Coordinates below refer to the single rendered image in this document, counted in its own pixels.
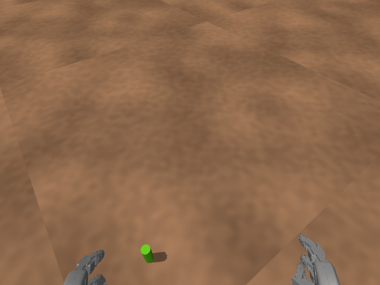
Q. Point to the left robot hand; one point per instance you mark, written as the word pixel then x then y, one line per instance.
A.
pixel 84 268

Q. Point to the can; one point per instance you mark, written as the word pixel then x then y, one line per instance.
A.
pixel 147 253

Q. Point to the right robot hand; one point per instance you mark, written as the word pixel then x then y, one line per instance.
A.
pixel 321 271

